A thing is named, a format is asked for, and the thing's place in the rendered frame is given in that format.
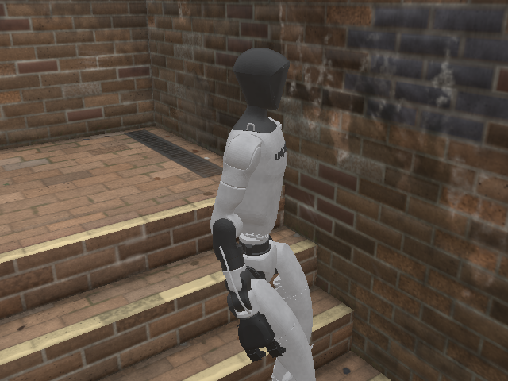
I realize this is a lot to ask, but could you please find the humanoid robot head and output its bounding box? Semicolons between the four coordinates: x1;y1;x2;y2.
233;48;290;133

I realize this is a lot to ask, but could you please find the right robot upper arm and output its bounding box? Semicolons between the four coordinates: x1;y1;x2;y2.
210;133;262;238

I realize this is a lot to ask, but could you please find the robot right hand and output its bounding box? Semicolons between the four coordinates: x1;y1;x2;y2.
237;311;286;362

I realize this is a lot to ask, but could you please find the left robot upper arm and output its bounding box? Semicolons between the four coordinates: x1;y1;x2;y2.
268;117;282;129

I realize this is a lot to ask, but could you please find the humanoid robot torso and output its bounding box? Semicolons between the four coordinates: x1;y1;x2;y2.
225;123;287;283

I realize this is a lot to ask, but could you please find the right robot forearm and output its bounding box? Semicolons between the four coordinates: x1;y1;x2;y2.
213;218;260;318

